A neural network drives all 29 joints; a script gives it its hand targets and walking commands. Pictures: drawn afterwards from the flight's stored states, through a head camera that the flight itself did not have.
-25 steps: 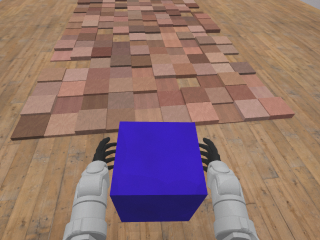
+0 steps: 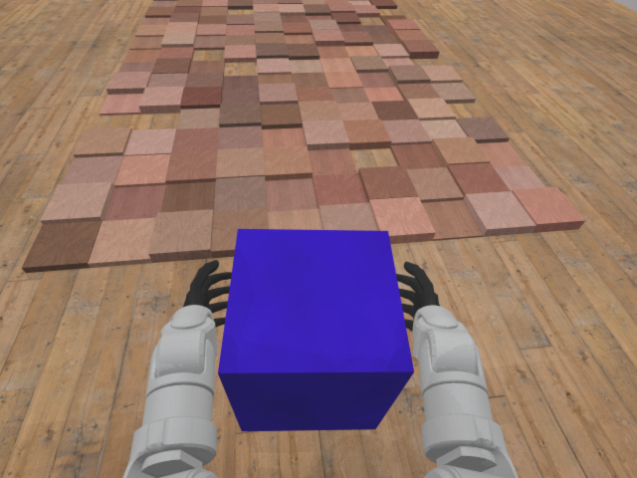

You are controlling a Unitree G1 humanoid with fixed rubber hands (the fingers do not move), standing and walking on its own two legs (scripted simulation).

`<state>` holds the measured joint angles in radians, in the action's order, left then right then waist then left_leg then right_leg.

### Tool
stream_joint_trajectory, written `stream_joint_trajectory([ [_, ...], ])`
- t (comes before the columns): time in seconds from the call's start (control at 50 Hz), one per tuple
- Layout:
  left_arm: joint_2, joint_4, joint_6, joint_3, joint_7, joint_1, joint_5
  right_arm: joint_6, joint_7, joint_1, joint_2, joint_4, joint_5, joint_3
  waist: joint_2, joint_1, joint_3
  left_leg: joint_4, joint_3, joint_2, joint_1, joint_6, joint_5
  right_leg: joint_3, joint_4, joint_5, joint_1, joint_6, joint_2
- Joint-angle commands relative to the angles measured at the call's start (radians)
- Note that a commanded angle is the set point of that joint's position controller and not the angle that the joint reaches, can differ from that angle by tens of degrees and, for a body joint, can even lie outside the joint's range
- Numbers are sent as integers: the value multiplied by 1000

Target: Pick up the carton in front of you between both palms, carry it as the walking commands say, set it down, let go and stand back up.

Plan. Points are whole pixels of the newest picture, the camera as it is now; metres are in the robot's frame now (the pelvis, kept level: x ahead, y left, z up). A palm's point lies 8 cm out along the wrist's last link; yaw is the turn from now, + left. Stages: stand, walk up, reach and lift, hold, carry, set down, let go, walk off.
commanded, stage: reach and lift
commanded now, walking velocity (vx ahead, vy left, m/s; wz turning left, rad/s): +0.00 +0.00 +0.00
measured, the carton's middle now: (311, 336) +0.31 +0.00 -0.04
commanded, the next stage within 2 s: hold in 0.50 s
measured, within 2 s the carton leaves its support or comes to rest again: neither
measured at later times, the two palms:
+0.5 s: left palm (197, 310) +0.30 +0.15 +0.04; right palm (426, 311) +0.30 -0.15 +0.04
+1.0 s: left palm (192, 314) +0.29 +0.15 +0.05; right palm (430, 314) +0.29 -0.15 +0.05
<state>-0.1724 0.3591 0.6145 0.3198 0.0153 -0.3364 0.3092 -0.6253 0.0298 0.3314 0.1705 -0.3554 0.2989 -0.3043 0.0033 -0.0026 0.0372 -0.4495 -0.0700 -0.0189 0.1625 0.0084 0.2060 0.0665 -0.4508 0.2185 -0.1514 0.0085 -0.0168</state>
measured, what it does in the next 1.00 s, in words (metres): stands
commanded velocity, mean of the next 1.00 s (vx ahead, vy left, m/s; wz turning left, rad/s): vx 0.00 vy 0.00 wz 0.00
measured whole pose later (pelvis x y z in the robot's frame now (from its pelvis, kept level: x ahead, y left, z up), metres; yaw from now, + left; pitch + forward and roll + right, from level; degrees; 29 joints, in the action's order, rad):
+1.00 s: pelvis +0.00 +0.00 +0.00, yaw +0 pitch -8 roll +0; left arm -0.16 0.23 0.75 0.25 0.01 -0.29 0.28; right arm -0.76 0.02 0.29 0.16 -0.23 0.27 -0.23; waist 0.00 0.00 0.05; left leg -0.39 -0.07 -0.02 0.06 0.01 0.18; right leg 0.07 -0.39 0.20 -0.05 0.01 -0.01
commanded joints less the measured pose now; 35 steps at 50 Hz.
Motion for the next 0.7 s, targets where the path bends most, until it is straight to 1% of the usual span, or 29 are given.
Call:
stream_joint_trajectory([
  [0.0,-938,2,-9,-567,235,-482,-229,22,216,489,925,8,-216,551,-5,0,-286,78,5,-72,-103,-8,-118,-4,84,-128,69,-12,-71],
  [0.14,-926,-55,8,-591,228,-410,-248,5,210,419,912,64,-233,572,-7,-1,-290,91,0,-75,-140,-4,-210,1,98,-212,101,-7,-75],
  [0.24,-919,-91,21,-607,223,-374,-260,-7,206,386,903,102,-242,587,-6,-1,-285,100,-4,-77,-157,-1,-249,3,107,-246,117,-6,-78],
  [0.34,-915,-119,33,-619,220,-359,-268,-19,204,373,897,129,-250,600,-5,-1,-277,105,-6,-79,-164,0,-256,4,112,-253,123,-5,-78],
  [0.48,-910,-143,49,-631,219,-367,-276,-35,202,382,894,154,-259,614,-5,-1,-266,110,-7,-79,-164,-1,-230,4,116,-231,124,-4,-77],
  [0.58,-901,-238,86,-692,212,-333,-312,-73,193,345,895,247,-297,680,-1,2,-303,120,-13,-78,-203,0,-299,10,129,-304,169,2,-75],
  [0.62,-872,-235,108,-671,206,-312,-299,-95,186,322,868,243,-286,660,-1,1,-252,134,-9,-77,-190,-1,-257,10,141,-263,160,1,-73],
  [0.68,-842,-201,125,-629,205,-320,-275,-112,186,331,839,207,-263,616,-3,0,-163,150,-1,-73,-153,-4,-137,3,154,-144,123,-6,-70],
])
